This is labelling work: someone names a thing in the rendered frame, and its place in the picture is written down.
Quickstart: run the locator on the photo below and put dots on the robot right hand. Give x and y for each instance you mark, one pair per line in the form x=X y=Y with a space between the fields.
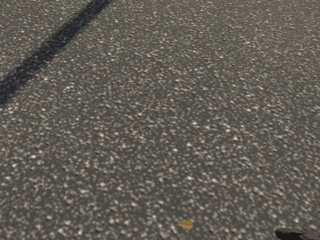
x=296 y=234

